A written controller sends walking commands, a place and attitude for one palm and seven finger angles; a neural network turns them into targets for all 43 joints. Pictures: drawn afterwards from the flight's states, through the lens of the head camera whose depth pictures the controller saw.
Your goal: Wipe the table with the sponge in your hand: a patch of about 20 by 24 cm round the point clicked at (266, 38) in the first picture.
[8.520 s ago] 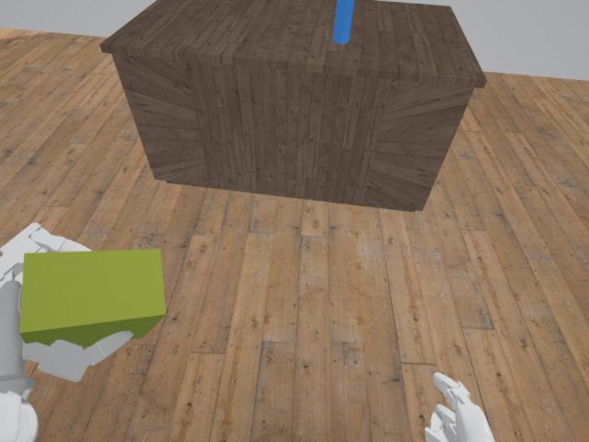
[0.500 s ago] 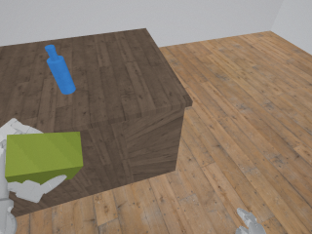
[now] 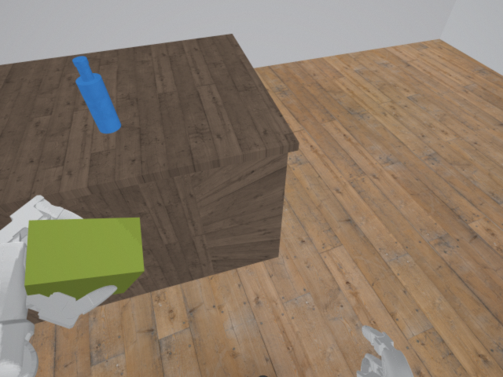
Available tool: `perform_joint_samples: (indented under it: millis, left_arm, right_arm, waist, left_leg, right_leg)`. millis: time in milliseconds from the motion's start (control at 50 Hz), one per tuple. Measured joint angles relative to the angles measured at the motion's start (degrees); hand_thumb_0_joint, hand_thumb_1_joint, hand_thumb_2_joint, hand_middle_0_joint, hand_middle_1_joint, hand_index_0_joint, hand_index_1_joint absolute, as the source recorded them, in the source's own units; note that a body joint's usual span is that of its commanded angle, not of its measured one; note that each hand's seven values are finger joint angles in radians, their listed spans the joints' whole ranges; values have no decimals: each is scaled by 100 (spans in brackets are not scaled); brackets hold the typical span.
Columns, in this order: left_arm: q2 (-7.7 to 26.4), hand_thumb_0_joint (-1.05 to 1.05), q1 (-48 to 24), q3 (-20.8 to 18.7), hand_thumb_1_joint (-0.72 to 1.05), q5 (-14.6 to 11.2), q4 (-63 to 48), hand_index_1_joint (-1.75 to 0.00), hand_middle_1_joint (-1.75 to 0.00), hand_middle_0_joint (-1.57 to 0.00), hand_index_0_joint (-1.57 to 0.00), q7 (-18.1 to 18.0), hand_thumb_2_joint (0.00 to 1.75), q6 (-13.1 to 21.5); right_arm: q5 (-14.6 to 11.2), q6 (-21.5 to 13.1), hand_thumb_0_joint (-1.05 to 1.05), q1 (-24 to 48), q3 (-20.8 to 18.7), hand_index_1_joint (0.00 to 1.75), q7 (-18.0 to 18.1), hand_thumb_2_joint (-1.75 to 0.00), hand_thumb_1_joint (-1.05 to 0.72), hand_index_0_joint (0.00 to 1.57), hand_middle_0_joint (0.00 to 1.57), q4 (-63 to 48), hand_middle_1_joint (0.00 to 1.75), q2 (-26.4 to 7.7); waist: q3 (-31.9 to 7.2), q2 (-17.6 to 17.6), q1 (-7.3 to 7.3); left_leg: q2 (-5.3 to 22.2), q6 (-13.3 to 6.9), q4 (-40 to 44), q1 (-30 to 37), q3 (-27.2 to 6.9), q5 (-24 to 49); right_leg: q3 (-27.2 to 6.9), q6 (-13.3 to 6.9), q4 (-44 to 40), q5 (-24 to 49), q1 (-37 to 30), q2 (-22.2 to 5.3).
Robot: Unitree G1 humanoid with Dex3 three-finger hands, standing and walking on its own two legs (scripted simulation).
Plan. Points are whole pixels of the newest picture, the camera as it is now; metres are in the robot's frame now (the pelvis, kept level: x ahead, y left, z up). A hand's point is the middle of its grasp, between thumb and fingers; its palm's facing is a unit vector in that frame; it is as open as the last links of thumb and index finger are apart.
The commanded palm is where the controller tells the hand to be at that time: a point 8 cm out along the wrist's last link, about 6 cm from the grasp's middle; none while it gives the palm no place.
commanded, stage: come to a stop and stand still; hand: left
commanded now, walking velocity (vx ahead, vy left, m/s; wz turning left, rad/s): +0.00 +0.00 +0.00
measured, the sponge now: (99, 261) +0.22 +0.21 +0.14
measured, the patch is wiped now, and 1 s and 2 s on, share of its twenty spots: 0.00 0.00 0.00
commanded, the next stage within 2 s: look again from close up in 1.84 s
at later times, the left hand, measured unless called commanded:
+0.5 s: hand (44, 354) +0.12 +0.21 +0.15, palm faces +0.45 -0.78 -0.44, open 10.4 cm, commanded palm +0.07 +0.25 +0.18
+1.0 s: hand out of the picture +0.09 +0.17 +0.16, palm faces +0.49 -0.76 -0.43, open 10.4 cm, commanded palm +0.02 +0.21 +0.18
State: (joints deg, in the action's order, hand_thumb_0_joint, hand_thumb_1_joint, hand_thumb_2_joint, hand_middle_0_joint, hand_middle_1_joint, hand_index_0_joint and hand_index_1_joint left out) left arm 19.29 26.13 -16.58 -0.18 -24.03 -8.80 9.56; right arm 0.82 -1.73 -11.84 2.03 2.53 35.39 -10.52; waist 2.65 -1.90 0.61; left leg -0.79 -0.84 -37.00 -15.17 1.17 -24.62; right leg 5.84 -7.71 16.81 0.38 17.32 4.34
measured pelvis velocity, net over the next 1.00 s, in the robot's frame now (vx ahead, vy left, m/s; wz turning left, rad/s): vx -0.11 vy -0.08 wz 0.08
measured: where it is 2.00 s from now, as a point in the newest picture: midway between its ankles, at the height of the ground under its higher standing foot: outside the picture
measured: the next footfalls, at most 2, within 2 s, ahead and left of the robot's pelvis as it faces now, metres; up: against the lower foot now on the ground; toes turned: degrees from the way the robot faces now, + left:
left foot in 0.10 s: +0.02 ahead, +0.14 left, +0.00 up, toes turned +7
right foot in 0.28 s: +0.07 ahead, -0.05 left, +0.00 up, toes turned +3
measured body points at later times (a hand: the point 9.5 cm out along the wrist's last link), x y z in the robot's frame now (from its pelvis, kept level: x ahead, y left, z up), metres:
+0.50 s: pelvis -0.07 -0.04 +0.01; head -0.08 -0.08 +0.46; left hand +0.09 +0.25 +0.18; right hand +0.09 -0.27 -0.11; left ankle -0.09 +0.09 -0.69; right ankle +0.03 -0.06 -0.73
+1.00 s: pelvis -0.11 -0.08 -0.01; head -0.11 -0.12 +0.44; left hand +0.06 +0.21 +0.19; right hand +0.04 -0.30 -0.13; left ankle -0.15 +0.05 -0.70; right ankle -0.08 -0.14 -0.74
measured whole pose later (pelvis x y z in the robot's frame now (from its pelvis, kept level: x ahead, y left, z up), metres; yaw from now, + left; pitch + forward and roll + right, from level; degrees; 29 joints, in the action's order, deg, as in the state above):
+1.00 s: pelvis -0.11 -0.08 -0.01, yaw +5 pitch -3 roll +1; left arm 18.6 21.2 -17.6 -0.1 -19.1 -8.2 11.5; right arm -0.7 -3.2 -13.8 -0.7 3.0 40.6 -12.4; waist 2.2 3.7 1.3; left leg 1.5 0.4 -50.5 -18.2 1.4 -24.4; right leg 8.2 -5.3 32.3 -15.6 14.3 0.9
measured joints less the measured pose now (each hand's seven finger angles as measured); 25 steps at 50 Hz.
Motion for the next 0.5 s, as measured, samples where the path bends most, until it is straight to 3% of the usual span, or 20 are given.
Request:
perform_joint_samples:
  millis: [60,140,200,240,260,300,340,360,440,500]
  left_arm:
    - [60,-1,80,1,-52,9,-247,-135,-136,-68,-72,-34,99,62]
    - [218,-1,102,-142,-52,4,-390,-135,-136,-68,-72,-90,99,161]
    - [258,-1,75,-205,-52,12,-317,-135,-136,-68,-72,-88,99,167]
    - [332,-1,34,-231,-52,35,-237,-135,-136,-68,-72,-56,99,134]
    - [375,-1,38,-250,-52,27,-190,-135,-136,-68,-72,-31,99,121]
    - [325,-1,117,-328,-52,-17,-22,-135,-136,-68,-72,8,99,143]
    - [190,-1,271,-352,-52,-59,193,-135,-136,-68,-72,32,99,123]
    - [103,-1,289,-309,-52,-50,329,-135,-136,-68,-72,62,99,106]
    - [-237,-1,197,-61,-52,-13,686,-135,-136,-68,-72,136,99,87]
    - [-170,-1,-21,46,-52,44,619,-135,-136,-68,-72,135,99,152]
  right_arm:
    - [44,57,1,3,-44,30,15,-90,-90,20,20,-27,30,-52]
    - [75,181,1,-2,-113,30,39,-90,-90,20,20,-45,30,-70]
    - [102,174,1,-140,-161,30,102,-90,-90,20,20,-163,30,-130]
    - [82,74,1,-331,-257,30,143,-90,-90,20,20,-220,30,-153]
    - [39,29,1,-437,-292,30,146,-90,-90,20,20,-227,30,-173]
    - [-50,-20,1,-446,-321,30,128,-90,-90,20,20,-79,30,-236]
    - [-93,6,1,-348,-347,30,117,-90,-90,20,20,97,30,-269]
    - [-105,23,1,-323,-375,30,106,-90,-90,20,20,171,30,-283]
    - [-115,17,1,-241,-363,30,83,-90,-91,20,20,393,30,-310]
    - [-90,-77,1,-188,-289,30,105,-90,-91,20,20,343,30,-230]
  waist:
    - [-7,11,-55]
    - [-22,-45,-98]
    - [-44,46,-165]
    - [-115,199,-300]
    - [-178,267,-353]
    - [-207,438,-246]
    - [-212,573,-198]
    - [-225,603,-160]
    - [-235,538,23]
    - [-187,261,86]
  left_leg:
    - [-14,-27,363,179,32,-64]
    - [-75,-41,1038,408,60,394]
    - [-13,-18,1182,400,30,762]
    - [115,-12,1074,271,18,1110]
    - [186,25,943,166,40,1297]
    - [316,223,544,3,36,1156]
    - [316,179,57,-178,-83,485]
    - [247,156,-308,-304,-146,255]
    - [-7,128,-1286,-545,-75,387]
    - [-120,70,-974,-331,135,379]
  right_leg:
    - [58,28,-157,83,41,48]
    - [51,270,-228,-198,125,110]
    - [-83,758,813,-1095,465,103]
    - [-255,878,1704,-1480,446,34]
    - [-332,898,1747,-1647,251,-28]
    - [-278,585,1491,-1211,71,4]
    - [-245,166,1434,-1049,68,107]
    - [-245,95,1337,-1005,41,112]
    - [-321,462,577,-733,-201,57]
    - [-314,373,122,-498,-271,-48]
